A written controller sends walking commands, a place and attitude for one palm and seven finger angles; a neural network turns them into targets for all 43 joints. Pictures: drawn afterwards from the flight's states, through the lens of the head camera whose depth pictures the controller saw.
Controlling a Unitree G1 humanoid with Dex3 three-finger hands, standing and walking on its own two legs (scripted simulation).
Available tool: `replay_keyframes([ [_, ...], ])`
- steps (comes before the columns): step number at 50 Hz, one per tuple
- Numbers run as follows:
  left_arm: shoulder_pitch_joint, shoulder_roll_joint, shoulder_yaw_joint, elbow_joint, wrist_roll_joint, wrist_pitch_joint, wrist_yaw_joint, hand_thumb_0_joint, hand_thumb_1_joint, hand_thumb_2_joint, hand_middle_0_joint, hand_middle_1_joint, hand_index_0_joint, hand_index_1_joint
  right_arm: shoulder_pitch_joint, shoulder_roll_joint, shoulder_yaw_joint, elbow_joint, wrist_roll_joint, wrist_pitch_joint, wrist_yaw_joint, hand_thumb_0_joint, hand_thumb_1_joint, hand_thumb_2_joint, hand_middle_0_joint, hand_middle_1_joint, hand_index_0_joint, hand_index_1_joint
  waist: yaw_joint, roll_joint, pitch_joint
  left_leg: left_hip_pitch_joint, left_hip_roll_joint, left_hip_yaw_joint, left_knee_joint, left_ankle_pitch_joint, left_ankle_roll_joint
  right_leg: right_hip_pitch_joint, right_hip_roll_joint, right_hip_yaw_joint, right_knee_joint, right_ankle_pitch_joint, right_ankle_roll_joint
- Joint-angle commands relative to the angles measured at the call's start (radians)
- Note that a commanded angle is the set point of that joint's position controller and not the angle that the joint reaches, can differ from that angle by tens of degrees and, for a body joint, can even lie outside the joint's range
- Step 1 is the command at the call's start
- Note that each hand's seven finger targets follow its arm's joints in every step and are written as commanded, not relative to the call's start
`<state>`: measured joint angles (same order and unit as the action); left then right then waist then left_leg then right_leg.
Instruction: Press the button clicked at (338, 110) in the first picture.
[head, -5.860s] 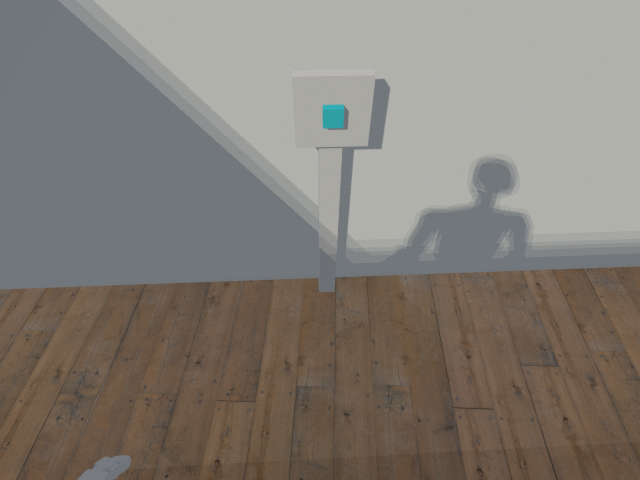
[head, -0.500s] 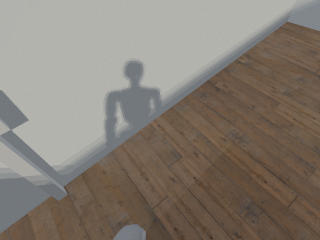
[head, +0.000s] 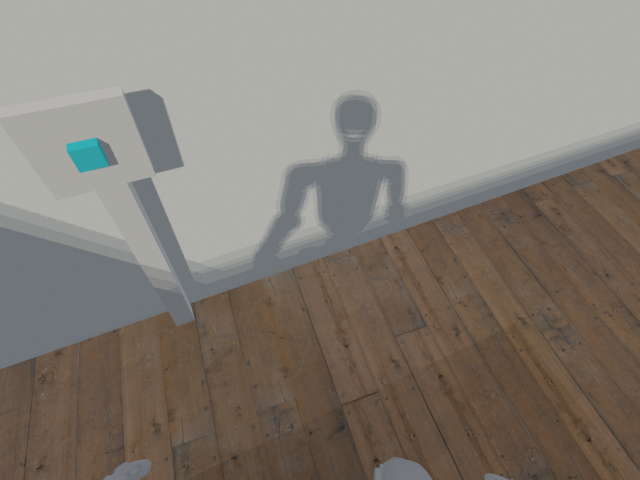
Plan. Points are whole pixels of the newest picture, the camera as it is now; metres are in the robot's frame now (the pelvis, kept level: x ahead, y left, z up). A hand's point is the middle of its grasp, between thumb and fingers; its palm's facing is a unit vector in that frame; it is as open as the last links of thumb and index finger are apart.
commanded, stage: turn to face it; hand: left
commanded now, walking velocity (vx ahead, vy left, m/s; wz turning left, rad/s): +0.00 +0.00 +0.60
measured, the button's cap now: (88, 154) +0.59 +0.44 +0.00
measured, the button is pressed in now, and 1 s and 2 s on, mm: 0 0 0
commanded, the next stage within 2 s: take the last steps up to it in 0.62 s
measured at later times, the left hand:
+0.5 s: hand out of the picture +0.01 +0.15 -0.14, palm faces +0.31 -0.91 -0.29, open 7.4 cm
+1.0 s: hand out of the picture -0.11 +0.19 -0.17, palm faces +0.45 -0.88 -0.17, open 7.4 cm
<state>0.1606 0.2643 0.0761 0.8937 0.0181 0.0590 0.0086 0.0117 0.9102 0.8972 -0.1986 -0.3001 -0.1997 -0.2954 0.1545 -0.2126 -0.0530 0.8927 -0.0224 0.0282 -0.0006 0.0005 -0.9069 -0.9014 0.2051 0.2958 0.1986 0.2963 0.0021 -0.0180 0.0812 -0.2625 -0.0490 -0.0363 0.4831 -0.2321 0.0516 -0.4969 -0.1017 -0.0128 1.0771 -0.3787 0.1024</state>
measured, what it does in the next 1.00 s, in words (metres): steps on the spot, turning left: right foot, then left foot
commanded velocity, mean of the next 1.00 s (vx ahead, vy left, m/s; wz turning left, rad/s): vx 0.09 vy -0.03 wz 0.29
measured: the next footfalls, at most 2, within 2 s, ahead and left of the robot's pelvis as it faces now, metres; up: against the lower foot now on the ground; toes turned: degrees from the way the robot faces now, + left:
right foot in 0.22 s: +0.05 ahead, -0.15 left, +0.00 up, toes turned +8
left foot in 0.72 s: -0.04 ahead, +0.09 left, +0.00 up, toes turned +26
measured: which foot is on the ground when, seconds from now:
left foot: down 0.00-0.22, up 0.24-0.70, down 0.72-1.00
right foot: up 0.00-0.20, down 0.22-0.72, up 0.74-1.00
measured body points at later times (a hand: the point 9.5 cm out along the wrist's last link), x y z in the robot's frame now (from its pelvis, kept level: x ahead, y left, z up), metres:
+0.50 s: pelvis -0.01 -0.06 +0.00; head +0.03 -0.09 +0.45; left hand -0.01 +0.20 -0.12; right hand +0.12 -0.30 -0.16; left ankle -0.08 +0.10 -0.64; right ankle +0.01 -0.15 -0.74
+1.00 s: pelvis -0.03 +0.02 +0.01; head -0.05 +0.04 +0.46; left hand -0.14 +0.24 -0.16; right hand +0.14 -0.17 -0.12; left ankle -0.07 +0.07 -0.74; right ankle +0.03 -0.14 -0.65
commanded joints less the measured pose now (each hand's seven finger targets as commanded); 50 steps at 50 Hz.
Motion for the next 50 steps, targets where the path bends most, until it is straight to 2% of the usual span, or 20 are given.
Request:
replay_keyframes([
  [1,-0.044,0.062,0.018,-0.104,-0.002,-0.029,0.010,0.000,0.900,0.900,-0.200,-0.300,-0.200,-0.300,0.072,-0.219,-0.063,-0.047,-0.003,-0.015,-0.009,0.000,-0.900,-0.900,0.200,0.300,0.200,0.300,-0.041,0.145,-0.115,0.132,0.267,-0.315,-0.137,0.360,0.127,-0.031,0.021,0.021,-0.098,-0.035,-0.001],
  [6,-0.047,0.049,0.010,-0.126,-0.012,-0.040,0.016,0.000,0.900,0.900,-0.200,-0.300,-0.200,-0.300,0.073,-0.219,-0.071,-0.050,-0.006,-0.007,-0.009,0.000,-0.900,-0.900,0.200,0.300,0.200,0.300,-0.036,0.176,-0.151,0.101,0.234,-0.383,-0.078,0.473,0.122,0.111,0.078,0.015,-0.313,-0.057,-0.020],
  [9,0.042,0.065,0.015,-0.109,-0.018,-0.053,0.021,0.000,0.900,0.900,-0.200,-0.300,-0.200,-0.300,0.042,-0.209,-0.074,-0.061,0.001,-0.004,-0.005,0.000,-0.900,-0.900,0.200,0.300,0.200,0.300,0.012,0.141,-0.181,-0.005,0.182,-0.386,-0.012,0.400,0.073,0.320,0.089,0.004,-0.574,0.116,-0.031],
  [10,0.081,0.095,0.022,-0.101,-0.014,-0.063,0.025,0.000,0.900,0.900,-0.200,-0.300,-0.200,-0.300,0.044,-0.180,-0.071,-0.063,0.010,-0.004,-0.001,0.000,-0.900,-0.900,0.200,0.300,0.200,0.300,0.031,0.074,-0.204,-0.102,0.134,-0.349,0.048,0.252,0.022,0.465,0.028,0.050,-0.715,0.203,-0.040],
  [11,0.096,0.184,0.039,-0.101,0.001,-0.072,0.033,0.000,0.900,0.900,-0.200,-0.300,-0.200,-0.300,0.075,-0.108,-0.060,-0.074,0.020,-0.006,0.004,0.000,-0.900,-0.900,0.200,0.300,0.200,0.300,0.037,-0.205,-0.214,-0.315,0.011,-0.176,0.237,-0.125,-0.061,0.630,-0.229,0.279,-0.802,0.231,-0.113],
  [12,0.087,0.230,0.042,-0.111,0.004,-0.068,0.033,0.000,0.900,0.900,-0.200,-0.300,-0.200,-0.300,0.073,-0.126,-0.066,-0.091,0.009,-0.001,0.002,0.000,-0.900,-0.900,0.200,0.300,0.200,0.300,0.036,-0.267,-0.197,-0.361,-0.042,-0.058,0.464,-0.373,-0.106,0.528,-0.420,0.421,-0.799,0.362,-0.232],
  [13,0.057,0.190,0.031,-0.118,-0.001,-0.064,0.035,0.000,0.900,0.900,-0.200,-0.300,-0.200,-0.300,0.059,-0.152,-0.072,-0.076,-0.002,0.007,0.004,0.000,-0.900,-0.900,0.200,0.300,0.200,0.300,0.021,-0.139,-0.147,-0.337,0.011,-0.092,0.609,-0.340,-0.098,0.424,-0.383,0.324,-0.782,0.369,-0.264],
  [14,0.007,0.141,0.026,-0.121,-0.003,-0.073,0.035,0.000,0.900,0.900,-0.200,-0.300,-0.200,-0.300,0.069,-0.146,-0.073,-0.050,-0.004,0.016,0.010,0.000,-0.900,-0.900,0.200,0.300,0.200,0.300,-0.005,-0.218,-0.101,-0.340,0.039,-0.095,0.669,-0.290,-0.100,0.362,-0.318,0.264,-0.793,0.373,-0.237],
  [16,-0.037,0.094,0.004,-0.126,-0.007,-0.073,0.026,0.000,0.900,0.900,-0.200,-0.300,-0.200,-0.300,0.094,-0.132,-0.069,-0.016,-0.004,0.027,0.021,0.000,-0.900,-0.900,0.200,0.300,0.200,0.300,-0.035,-0.141,-0.044,-0.330,0.054,-0.040,0.757,-0.161,-0.119,0.329,-0.215,0.104,-0.764,0.417,-0.204],
  [18,0.000,0.085,0.001,-0.111,-0.004,-0.079,0.025,0.000,0.900,0.900,-0.200,-0.300,-0.200,-0.300,0.095,-0.111,-0.063,-0.004,-0.001,0.031,0.027,0.000,-0.900,-0.900,0.200,0.300,0.200,0.300,-0.028,-0.154,-0.041,-0.320,0.058,-0.013,0.758,-0.113,-0.129,0.337,-0.186,0.029,-0.753,0.486,-0.186],
  [29,0.191,0.131,0.015,-0.013,0.017,-0.070,0.026,0.000,0.900,0.900,-0.200,-0.300,-0.200,-0.300,-0.071,-0.076,-0.023,-0.024,0.011,0.021,0.019,0.000,-0.900,-0.900,0.200,0.300,0.200,0.300,0.056,-0.188,-0.083,-0.201,0.067,0.079,0.378,-0.217,-0.122,0.445,-0.238,-0.010,-0.689,0.659,-0.239],
  [33,0.170,0.146,0.024,0.011,0.013,-0.063,0.026,0.000,0.900,0.900,-0.200,-0.300,-0.200,-0.300,-0.005,-0.075,-0.012,-0.004,0.016,0.000,0.009,0.000,-0.900,-0.900,0.200,0.300,0.200,0.300,0.022,-0.197,-0.135,-0.007,0.045,0.118,0.087,-0.111,-0.094,0.414,-0.231,-0.049,-0.589,0.665,-0.201],
  [34,0.152,0.136,0.023,0.015,0.003,-0.059,0.025,0.000,0.900,0.900,-0.200,-0.300,-0.200,-0.300,0.044,-0.095,-0.015,0.011,0.014,-0.010,0.008,0.000,-0.900,-0.900,0.200,0.300,0.200,0.300,-0.011,-0.157,-0.158,0.106,0.056,0.106,-0.076,0.041,-0.084,0.364,-0.202,-0.086,-0.507,0.598,-0.156],
  [35,0.170,0.095,0.015,0.002,-0.007,-0.053,0.021,0.000,0.900,0.900,-0.200,-0.300,-0.200,-0.300,0.089,-0.176,-0.031,0.018,0.007,-0.023,0.004,0.000,-0.900,-0.900,0.200,0.300,0.200,0.300,-0.032,0.040,-0.210,0.283,0.194,-0.034,-0.135,0.253,-0.043,0.212,-0.131,-0.139,-0.341,0.358,-0.097],
  [36,0.179,0.020,-0.008,-0.019,-0.008,-0.048,0.018,0.000,0.900,0.900,-0.200,-0.300,-0.200,-0.300,0.122,-0.259,-0.050,0.023,0.008,-0.025,-0.005,0.000,-0.900,-0.900,0.200,0.300,0.200,0.300,-0.042,0.314,-0.214,0.369,0.433,-0.310,-0.126,0.689,0.069,-0.024,-0.017,-0.130,-0.174,-0.221,-0.032],
  [37,0.150,0.037,-0.016,-0.015,-0.005,-0.037,0.028,0.000,0.900,0.900,-0.200,-0.300,-0.200,-0.300,0.149,-0.271,-0.044,0.035,0.010,-0.012,-0.010,0.000,-0.900,-0.900,0.200,0.300,0.200,0.300,-0.060,0.243,-0.220,0.290,0.466,-0.257,-0.101,0.670,0.138,0.038,-0.020,-0.038,-0.083,-0.275,-0.048],
  [38,0.143,0.031,-0.014,0.001,0.001,-0.035,0.024,0.000,0.900,0.900,-0.200,-0.300,-0.200,-0.300,0.116,-0.226,-0.033,0.036,0.001,-0.018,-0.018,0.000,-0.900,-0.900,0.200,0.300,0.200,0.300,-0.046,0.206,-0.168,0.237,0.431,-0.230,-0.149,0.462,0.144,0.009,-0.019,-0.026,-0.029,-0.237,-0.049],
  [39,0.128,0.023,-0.013,0.024,0.007,-0.033,0.019,0.000,0.900,0.900,-0.200,-0.300,-0.200,-0.300,0.088,-0.195,-0.025,0.037,-0.003,-0.026,-0.027,0.000,-0.900,-0.900,0.200,0.300,0.200,0.300,-0.043,0.248,-0.126,0.211,0.386,-0.236,-0.189,0.290,0.127,-0.035,-0.015,-0.008,0.012,-0.177,-0.046],
  [42,0.158,0.030,-0.015,0.083,0.014,-0.046,-0.009,0.000,0.900,0.900,-0.200,-0.300,-0.200,-0.300,0.061,-0.129,-0.002,0.040,0.003,-0.043,-0.029,0.000,-0.900,-0.900,0.200,0.300,0.200,0.300,-0.014,0.167,-0.018,0.131,0.302,-0.165,-0.272,0.026,0.081,-0.050,-0.006,-0.006,0.059,0.013,-0.059],
  [50,0.124,0.010,-0.011,0.105,0.015,-0.052,-0.016,0.000,0.900,0.900,-0.200,-0.300,-0.200,-0.300,0.218,-0.085,-0.013,0.096,0.005,-0.078,-0.036,0.000,-0.900,-0.900,0.200,0.300,0.200,0.300,-0.029,0.092,0.030,0.198,0.319,-0.173,-0.351,-0.049,0.086,-0.151,-0.008,0.020,-0.003,0.144,-0.049],
])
